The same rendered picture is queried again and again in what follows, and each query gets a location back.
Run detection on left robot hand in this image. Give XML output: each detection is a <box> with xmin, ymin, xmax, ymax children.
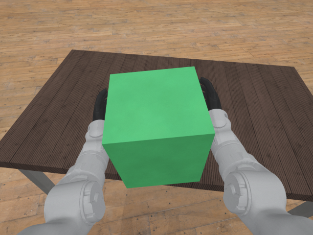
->
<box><xmin>92</xmin><ymin>89</ymin><xmax>108</xmax><ymax>121</ymax></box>

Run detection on robot right forearm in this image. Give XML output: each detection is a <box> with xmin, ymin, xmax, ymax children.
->
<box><xmin>209</xmin><ymin>109</ymin><xmax>287</xmax><ymax>198</ymax></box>

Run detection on right robot upper arm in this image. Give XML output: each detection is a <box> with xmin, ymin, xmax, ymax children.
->
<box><xmin>223</xmin><ymin>170</ymin><xmax>313</xmax><ymax>235</ymax></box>

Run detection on robot left forearm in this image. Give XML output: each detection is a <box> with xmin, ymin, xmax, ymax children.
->
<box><xmin>44</xmin><ymin>120</ymin><xmax>109</xmax><ymax>216</ymax></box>

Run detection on right robot hand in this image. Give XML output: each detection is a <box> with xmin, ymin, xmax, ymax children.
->
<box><xmin>199</xmin><ymin>77</ymin><xmax>222</xmax><ymax>111</ymax></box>

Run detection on carton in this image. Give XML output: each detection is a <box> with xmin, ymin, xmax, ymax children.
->
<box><xmin>102</xmin><ymin>67</ymin><xmax>215</xmax><ymax>188</ymax></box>

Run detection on table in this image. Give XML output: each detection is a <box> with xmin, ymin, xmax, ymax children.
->
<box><xmin>0</xmin><ymin>49</ymin><xmax>313</xmax><ymax>218</ymax></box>

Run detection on left robot upper arm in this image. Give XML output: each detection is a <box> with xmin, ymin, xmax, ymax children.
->
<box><xmin>16</xmin><ymin>179</ymin><xmax>106</xmax><ymax>235</ymax></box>

